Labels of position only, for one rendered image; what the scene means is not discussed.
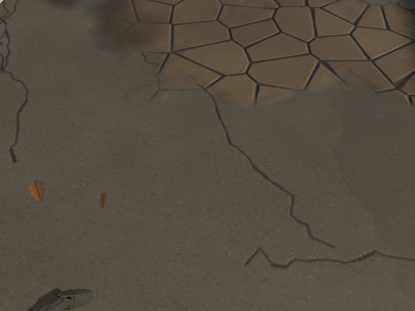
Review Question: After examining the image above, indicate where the robot left hand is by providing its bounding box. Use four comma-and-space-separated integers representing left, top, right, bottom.
27, 288, 93, 311

